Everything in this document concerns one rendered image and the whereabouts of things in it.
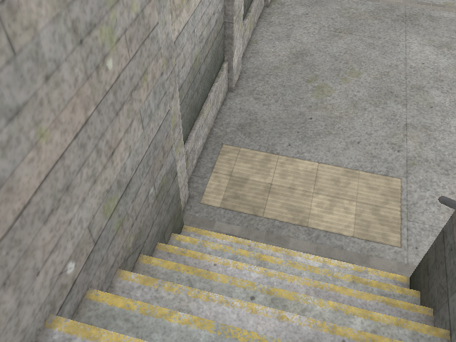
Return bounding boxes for stairs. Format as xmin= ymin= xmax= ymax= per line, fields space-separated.
xmin=34 ymin=225 xmax=450 ymax=342

